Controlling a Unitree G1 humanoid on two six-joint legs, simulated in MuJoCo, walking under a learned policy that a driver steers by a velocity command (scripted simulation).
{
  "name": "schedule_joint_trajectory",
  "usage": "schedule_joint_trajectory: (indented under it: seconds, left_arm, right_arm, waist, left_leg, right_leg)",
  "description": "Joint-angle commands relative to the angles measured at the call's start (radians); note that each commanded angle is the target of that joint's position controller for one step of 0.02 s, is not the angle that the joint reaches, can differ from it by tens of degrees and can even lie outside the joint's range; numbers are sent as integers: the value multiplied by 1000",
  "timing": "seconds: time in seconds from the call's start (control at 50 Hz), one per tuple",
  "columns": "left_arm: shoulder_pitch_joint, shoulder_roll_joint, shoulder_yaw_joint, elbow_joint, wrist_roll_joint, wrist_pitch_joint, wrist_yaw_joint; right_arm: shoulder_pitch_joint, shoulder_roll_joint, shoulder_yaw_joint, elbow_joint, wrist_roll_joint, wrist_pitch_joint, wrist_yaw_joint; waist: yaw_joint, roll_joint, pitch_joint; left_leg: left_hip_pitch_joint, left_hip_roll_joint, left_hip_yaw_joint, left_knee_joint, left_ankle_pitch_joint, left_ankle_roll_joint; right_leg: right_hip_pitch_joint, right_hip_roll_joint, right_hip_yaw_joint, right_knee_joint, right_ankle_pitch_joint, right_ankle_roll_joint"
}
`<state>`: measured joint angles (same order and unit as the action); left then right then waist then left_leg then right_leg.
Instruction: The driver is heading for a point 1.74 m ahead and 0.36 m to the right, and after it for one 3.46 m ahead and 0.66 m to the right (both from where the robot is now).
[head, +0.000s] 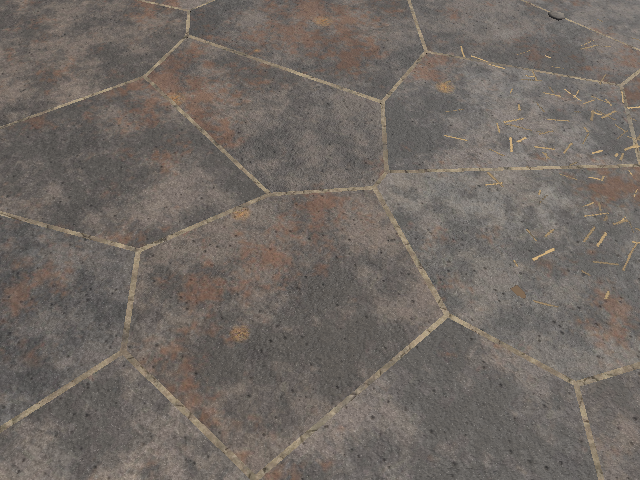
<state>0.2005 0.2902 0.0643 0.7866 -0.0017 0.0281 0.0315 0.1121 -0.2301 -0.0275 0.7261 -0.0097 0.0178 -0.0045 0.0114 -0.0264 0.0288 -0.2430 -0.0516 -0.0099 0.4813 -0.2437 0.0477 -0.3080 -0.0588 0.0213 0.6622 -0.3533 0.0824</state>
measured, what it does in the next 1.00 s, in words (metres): walks ahead: right foot, then right foot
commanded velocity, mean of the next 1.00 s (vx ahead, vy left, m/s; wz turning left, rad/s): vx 0.37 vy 0.00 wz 0.02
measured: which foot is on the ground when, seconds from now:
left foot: down 0.00-0.70, up 0.72-1.00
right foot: up 0.00-0.02, down 0.04-0.26, up 0.28-0.68, down 0.70-1.00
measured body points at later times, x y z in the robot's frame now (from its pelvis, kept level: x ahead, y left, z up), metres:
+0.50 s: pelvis +0.11 +0.00 +0.01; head +0.13 +0.01 +0.46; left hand +0.29 +0.25 -0.10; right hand +0.07 -0.27 -0.12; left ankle +0.01 +0.09 -0.74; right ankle +0.20 -0.16 -0.68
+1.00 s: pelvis +0.37 -0.07 +0.01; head +0.39 -0.08 +0.46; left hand +0.41 +0.20 -0.11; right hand +0.54 -0.34 -0.09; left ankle +0.51 +0.11 -0.67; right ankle +0.36 -0.15 -0.74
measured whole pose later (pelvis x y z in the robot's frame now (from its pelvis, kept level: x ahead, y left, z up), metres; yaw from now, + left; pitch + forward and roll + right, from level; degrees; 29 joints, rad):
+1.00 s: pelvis +0.37 -0.07 +0.01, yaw +0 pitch +0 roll -2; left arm 0.34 0.27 0.05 0.87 0.00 -0.09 -0.02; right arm 0.15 -0.30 -0.06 0.78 0.00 -0.06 -0.01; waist 0.06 0.04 0.02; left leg -0.68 0.14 -0.06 0.88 -0.06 -0.01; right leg -0.09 0.09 -0.05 0.23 -0.15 -0.08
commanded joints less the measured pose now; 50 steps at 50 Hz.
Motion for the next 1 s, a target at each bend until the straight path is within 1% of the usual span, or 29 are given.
schedule_joint_trajectory:
  seconds: [0.02,0.04,0.06,0.08,0.1,0.16,0.2,0.24,0.26,0.28,0.3,0.32,0.34,0.38,0.42,0.5,0.6,0.64,0.68,0.7,0.72,0.74,0.76,0.78,0.8,0.82,0.86,0.92,1.0]
  left_arm:
    - [23,73,9,-40,13,-22,-5]
    - [46,105,11,-35,24,-26,-4]
    - [37,179,28,-24,11,-24,-1]
    - [46,163,35,-14,-2,-25,-6]
    - [46,137,27,-18,3,-31,-7]
    - [82,150,29,-3,-4,-60,-3]
    - [64,154,29,-9,-18,-64,0]
    - [-9,137,23,-32,-26,-61,-5]
    - [-38,103,13,-45,-20,-66,-6]
    - [-68,34,-5,-78,-17,-79,-7]
    - [-107,63,-2,-121,-27,-99,-2]
    - [-100,104,14,-122,-43,-112,-4]
    - [-63,102,14,-105,-46,-121,-13]
    - [-69,88,14,-94,-28,-132,-28]
    - [-98,61,8,-99,-19,-131,-50]
    - [-226,-8,-24,-146,-17,-126,-73]
    - [-295,45,-16,-183,-28,-123,-86]
    - [-247,82,-2,-175,-23,-124,-86]
    - [-5,143,35,-105,-20,-117,-70]
    - [176,195,53,-66,-14,-109,-56]
    - [228,283,64,-43,-1,-108,-63]
    - [208,182,39,-46,-10,-111,-65]
    - [123,145,25,-51,-11,-115,-62]
    - [55,127,18,-60,-7,-118,-61]
    - [9,104,13,-62,4,-122,-65]
    - [-18,84,8,-63,16,-129,-66]
    - [-27,76,8,-50,9,-142,-68]
    - [6,106,14,-19,5,-151,-59]
    - [65,132,17,9,-3,-138,-42]
  right_arm:
    - [-11,-125,-27,-21,11,-14,0]
    - [25,-109,-20,-6,-1,-21,2]
    - [64,-120,-28,-3,-9,-26,8]
    - [7,-134,-30,-7,-6,-24,3]
    - [-23,-142,-35,-15,3,-24,-1]
    - [-2,-103,-38,-13,24,-45,0]
    - [14,-92,-41,-6,32,-68,12]
    - [113,-87,-47,47,34,-81,21]
    - [189,-119,-61,82,30,-82,21]
    - [289,-195,-82,110,24,-86,19]
    - [345,-259,-96,107,22,-95,31]
    - [324,-210,-77,106,12,-108,28]
    - [299,-174,-65,97,16,-118,24]
    - [260,-161,-57,90,17,-119,21]
    - [269,-132,-44,93,12,-106,17]
    - [310,-177,-48,109,18,-90,-2]
    - [348,-211,-57,139,34,-89,-5]
    - [333,-227,-64,141,32,-84,-5]
    - [318,-226,-62,138,24,-71,-9]
    - [323,-193,-47,116,6,-69,-13]
    - [468,-31,-4,97,12,-87,-5]
    - [397,-136,-26,108,37,-109,1]
    - [283,-197,-46,70,64,-121,5]
    - [226,-192,-43,56,58,-127,0]
    - [204,-180,-46,55,39,-126,-3]
    - [229,-168,-49,63,31,-116,-3]
    - [257,-133,-44,76,28,-93,-5]
    - [165,-128,-43,42,14,-78,-9]
    - [25,-111,-34,6,10,-94,2]
  waist:
    - [19,117,-70]
    - [6,68,-100]
    - [-52,-38,-80]
    - [-9,-69,-53]
    - [5,-82,-3]
    - [1,-213,75]
    - [-17,-196,90]
    - [-75,-153,70]
    - [-100,-91,39]
    - [-117,131,12]
    - [-149,275,32]
    - [-117,200,68]
    - [-90,150,69]
    - [-68,99,63]
    - [-68,113,47]
    - [-101,111,56]
    - [-86,132,94]
    - [-39,140,51]
    - [91,135,-109]
    - [159,55,-242]
    - [69,-259,-409]
    - [106,-200,-374]
    - [90,-147,-193]
    - [58,-52,-115]
    - [25,-19,-66]
    - [-13,-46,-64]
    - [-40,-52,-57]
    - [-34,-24,6]
    - [12,-8,32]
  left_leg:
    - [10,217,-203,-116,192,114]
    - [-28,170,-178,-101,27,62]
    - [-66,86,-105,-96,-162,29]
    - [-52,30,-37,-35,-274,3]
    - [-76,17,-16,28,-323,0]
    - [-166,2,56,210,-223,2]
    - [-126,34,37,176,-208,34]
    - [98,22,50,-8,-121,57]
    - [206,59,-16,-44,-87,65]
    - [315,210,-301,-177,-285,132]
    - [361,396,-644,-316,-340,256]
    - [372,441,-685,-317,-305,290]
    - [393,407,-596,-305,-262,264]
    - [393,353,-435,-316,-113,200]
    - [346,289,-283,-336,100,164]
    - [223,226,-113,-352,238,145]
    - [235,295,-97,-351,267,124]
    - [291,306,-75,-264,500,99]
    - [241,249,-12,33,773,55]
    - [26,206,6,328,528,23]
    - [-322,6,-10,711,-213,-39]
    - [-432,26,-140,835,-312,-26]
    - [-510,79,-111,858,-235,-12]
    - [-476,129,-85,816,-141,-4]
    - [-434,162,-77,758,-79,-6]
    - [-366,191,-90,722,-36,-6]
    - [-316,203,-80,672,-14,-18]
    - [-396,217,-71,546,81,-49]
    - [-418,194,-43,284,308,-65]
  right_leg:
    - [160,2,0,-282,253,-32]
    - [244,-48,57,-277,345,-54]
    - [215,-62,52,-217,211,-95]
    - [108,-39,61,-247,-125,-141]
    - [46,-52,105,-308,-297,-163]
    - [39,-208,342,-456,-448,-251]
    - [7,-234,360,-468,-389,-264]
    - [-93,-150,227,-399,-271,-209]
    - [-149,-95,147,-279,-168,-172]
    - [-293,31,-18,9,-71,-101]
    - [-456,72,-16,240,-167,-84]
    - [-565,25,56,410,-198,-100]
    - [-603,-8,76,468,-121,-123]
    - [-621,-59,61,437,25,-141]
    - [-546,-66,20,338,119,-122]
    - [-375,-12,-54,41,296,-71]
    - [-268,17,-40,-114,364,-109]
    - [-182,42,-52,-131,321,-145]
    - [149,93,-95,-135,296,-197]
    - [456,-58,76,-97,252,-248]
    - [744,-316,609,-247,-66,-412]
    - [688,-314,765,-400,-228,-393]
    - [547,-289,614,-415,-184,-347]
    - [400,-252,488,-427,-52,-328]
    - [278,-212,389,-446,72,-319]
    - [204,-179,324,-469,139,-311]
    - [131,-157,254,-519,192,-326]
    - [94,-153,187,-571,236,-340]
    - [134,-114,91,-576,308,-304]
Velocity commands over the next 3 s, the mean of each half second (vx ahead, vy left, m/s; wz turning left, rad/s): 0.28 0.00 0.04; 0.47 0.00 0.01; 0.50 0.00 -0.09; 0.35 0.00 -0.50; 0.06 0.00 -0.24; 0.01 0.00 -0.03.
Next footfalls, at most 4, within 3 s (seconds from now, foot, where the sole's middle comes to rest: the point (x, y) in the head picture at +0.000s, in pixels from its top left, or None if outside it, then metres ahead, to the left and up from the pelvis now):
0.04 right None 0.03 -0.15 -0.77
0.70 right None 0.40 -0.15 -0.77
1.24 left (295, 385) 0.70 0.08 -0.77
1.78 right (405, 288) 0.97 -0.19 -0.77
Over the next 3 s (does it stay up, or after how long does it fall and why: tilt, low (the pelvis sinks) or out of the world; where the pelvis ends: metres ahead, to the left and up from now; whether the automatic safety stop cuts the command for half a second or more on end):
stays up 1.01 -0.08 0.00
